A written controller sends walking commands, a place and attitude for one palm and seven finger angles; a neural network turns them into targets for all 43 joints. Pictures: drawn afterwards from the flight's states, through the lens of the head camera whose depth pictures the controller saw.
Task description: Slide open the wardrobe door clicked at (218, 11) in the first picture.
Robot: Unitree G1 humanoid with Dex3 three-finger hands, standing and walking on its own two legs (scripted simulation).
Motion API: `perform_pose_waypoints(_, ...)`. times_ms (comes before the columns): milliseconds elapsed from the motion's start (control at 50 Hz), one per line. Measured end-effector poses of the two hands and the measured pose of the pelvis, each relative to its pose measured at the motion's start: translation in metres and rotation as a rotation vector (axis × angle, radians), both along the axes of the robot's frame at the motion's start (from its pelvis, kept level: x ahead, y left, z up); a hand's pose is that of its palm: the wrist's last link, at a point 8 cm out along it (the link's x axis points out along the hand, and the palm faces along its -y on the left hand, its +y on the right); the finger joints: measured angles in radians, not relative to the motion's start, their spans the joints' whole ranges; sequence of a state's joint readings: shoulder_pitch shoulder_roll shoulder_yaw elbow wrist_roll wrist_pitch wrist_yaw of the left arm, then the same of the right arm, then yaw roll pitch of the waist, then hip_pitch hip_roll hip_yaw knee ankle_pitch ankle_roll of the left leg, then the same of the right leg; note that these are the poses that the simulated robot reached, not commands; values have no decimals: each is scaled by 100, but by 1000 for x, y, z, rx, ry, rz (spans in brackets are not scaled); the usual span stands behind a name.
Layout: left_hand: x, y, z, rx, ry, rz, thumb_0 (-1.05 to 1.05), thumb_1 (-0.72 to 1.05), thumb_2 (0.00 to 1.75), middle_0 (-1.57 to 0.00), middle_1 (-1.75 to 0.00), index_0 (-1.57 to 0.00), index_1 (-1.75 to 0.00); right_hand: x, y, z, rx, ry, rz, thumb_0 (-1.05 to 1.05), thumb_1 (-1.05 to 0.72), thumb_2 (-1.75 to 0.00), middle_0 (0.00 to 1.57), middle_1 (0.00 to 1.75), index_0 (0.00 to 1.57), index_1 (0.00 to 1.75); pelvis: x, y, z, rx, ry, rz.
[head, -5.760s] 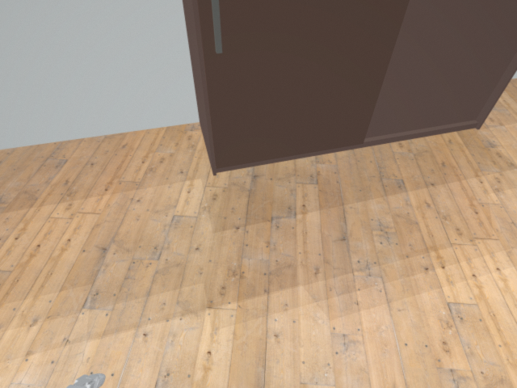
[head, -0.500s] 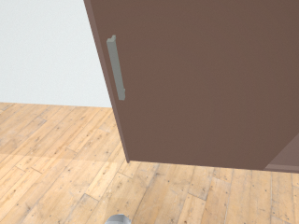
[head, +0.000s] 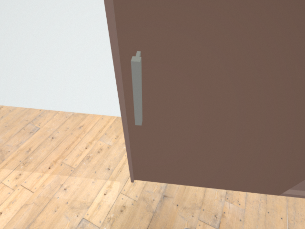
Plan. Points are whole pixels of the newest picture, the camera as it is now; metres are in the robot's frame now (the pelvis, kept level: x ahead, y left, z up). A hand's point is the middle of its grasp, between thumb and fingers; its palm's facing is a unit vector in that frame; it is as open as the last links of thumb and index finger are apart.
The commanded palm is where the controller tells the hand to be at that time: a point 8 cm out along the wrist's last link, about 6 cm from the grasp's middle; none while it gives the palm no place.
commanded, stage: come to a stop and stand still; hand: left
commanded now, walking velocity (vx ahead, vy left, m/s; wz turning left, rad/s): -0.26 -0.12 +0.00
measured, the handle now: (138, 92) +0.50 +0.09 +0.08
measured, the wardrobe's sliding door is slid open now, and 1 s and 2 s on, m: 0.00 0.00 0.00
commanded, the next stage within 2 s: look again from close up in 1.40 s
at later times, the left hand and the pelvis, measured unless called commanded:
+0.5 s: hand out of the picture +0.05 +0.18 -0.18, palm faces +0.07 -0.97 -0.21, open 7.3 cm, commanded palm none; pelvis -0.02 -0.01 -0.01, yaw +1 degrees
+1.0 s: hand out of the picture -0.08 +0.17 -0.17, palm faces +0.04 -0.98 -0.19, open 7.4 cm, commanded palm none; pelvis -0.07 +0.00 +0.00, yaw +0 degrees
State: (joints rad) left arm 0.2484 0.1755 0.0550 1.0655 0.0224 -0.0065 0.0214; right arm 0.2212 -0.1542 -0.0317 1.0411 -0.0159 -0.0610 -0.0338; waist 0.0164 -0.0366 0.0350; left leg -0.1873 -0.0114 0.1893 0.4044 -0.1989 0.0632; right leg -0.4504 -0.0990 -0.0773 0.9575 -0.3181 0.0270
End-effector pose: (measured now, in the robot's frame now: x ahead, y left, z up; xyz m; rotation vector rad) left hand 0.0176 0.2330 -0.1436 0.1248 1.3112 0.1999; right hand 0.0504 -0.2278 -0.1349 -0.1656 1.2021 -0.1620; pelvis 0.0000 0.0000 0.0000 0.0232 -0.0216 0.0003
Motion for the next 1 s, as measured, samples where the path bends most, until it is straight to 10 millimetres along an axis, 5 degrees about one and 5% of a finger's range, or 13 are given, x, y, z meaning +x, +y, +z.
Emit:
perform_pose_waypoints(140,69,-16,5,29,-102,-60,0,91,90,-20,-30,-20,-30,-21,-3,-21,53,132,-50,0,-93,-90,20,29,20,30,20,-15,-7,19,-13,-4)
perform_pose_waypoints(300,74,-35,8,41,-92,-80,0,92,90,-20,-30,-20,-30,-36,-15,-30,80,209,-92,1,-92,-90,20,29,19,30,15,-27,-8,-5,0,10)
perform_pose_waypoints(440,44,-23,4,28,-84,-38,0,92,90,-21,-30,-20,-30,-38,-14,-21,39,190,-46,1,-92,-90,19,29,19,30,-9,-17,-6,-7,10,20)
perform_pose_waypoints(560,0,3,-12,-4,-38,2,1,91,90,-20,-30,-20,-30,-49,1,-11,-5,115,-26,0,-91,-90,19,29,19,30,-32,3,-10,-12,-9,12)
perform_pose_waypoints(700,-50,16,-4,-7,40,31,1,91,90,-20,-30,-20,-30,-68,18,-2,-4,129,-2,1,-93,-90,20,29,20,30,-43,13,0,-14,1,11)
perform_pose_waypoints(860,-95,2,4,10,134,6,1,91,90,-20,-30,-20,-30,-85,11,-15,35,126,-33,1,-93,-90,20,29,20,30,-58,9,0,-10,0,-3)
perform_pose_waypoints(1000,-108,-18,2,-23,119,-7,1,91,90,-20,-30,-20,-30,-114,11,-14,52,157,-39,1,-93,-90,20,29,19,30,-70,3,3,-12,-22,-3)
